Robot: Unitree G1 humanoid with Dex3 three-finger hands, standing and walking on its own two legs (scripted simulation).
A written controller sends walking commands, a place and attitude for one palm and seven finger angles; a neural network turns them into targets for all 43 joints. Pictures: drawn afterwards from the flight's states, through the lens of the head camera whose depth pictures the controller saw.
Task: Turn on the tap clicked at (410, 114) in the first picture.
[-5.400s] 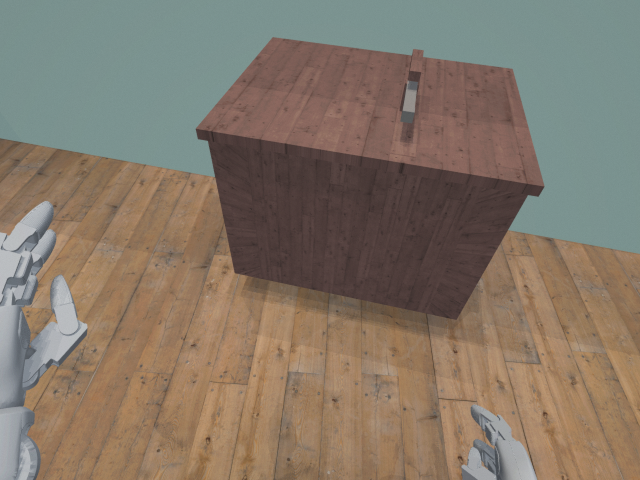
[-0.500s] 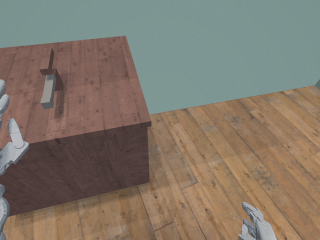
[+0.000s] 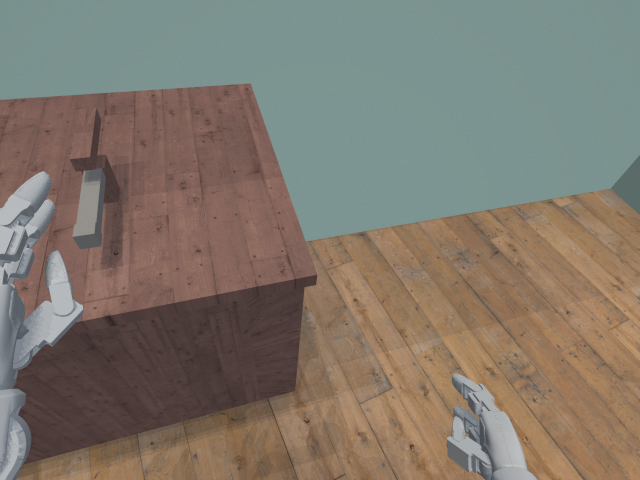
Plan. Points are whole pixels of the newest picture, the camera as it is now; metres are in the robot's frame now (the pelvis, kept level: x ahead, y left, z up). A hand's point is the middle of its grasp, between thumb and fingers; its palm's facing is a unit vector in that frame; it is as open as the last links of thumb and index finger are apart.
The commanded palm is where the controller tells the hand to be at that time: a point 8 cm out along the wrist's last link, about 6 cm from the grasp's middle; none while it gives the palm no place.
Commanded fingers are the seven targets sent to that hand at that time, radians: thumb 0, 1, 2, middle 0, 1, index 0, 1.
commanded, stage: shuffle to correct the standing spot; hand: left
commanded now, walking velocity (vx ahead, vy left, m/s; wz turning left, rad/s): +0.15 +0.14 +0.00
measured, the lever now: (87, 235) +0.41 +0.37 +0.02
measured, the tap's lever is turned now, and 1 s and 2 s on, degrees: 0 0 0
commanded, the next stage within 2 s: come to a stop and stand still in 0.28 s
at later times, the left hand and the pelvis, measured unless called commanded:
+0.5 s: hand (59, 249) +0.27 +0.27 +0.18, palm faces +0.34 -0.81 -0.47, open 7.4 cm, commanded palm +0.20 +0.32 +0.18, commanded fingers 0.00 0.90 0.90 -0.20 -0.30 -0.20 -0.30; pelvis +0.04 +0.04 -0.02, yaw +0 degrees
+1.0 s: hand out of the picture +0.30 +0.37 +0.18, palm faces +0.43 -0.84 -0.33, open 7.4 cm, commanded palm +0.25 +0.39 +0.18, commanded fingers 0.00 0.90 0.90 -0.20 -0.30 -0.20 -0.30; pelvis +0.08 +0.12 +0.01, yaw -1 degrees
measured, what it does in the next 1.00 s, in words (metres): steps to the left: right foot, then left foot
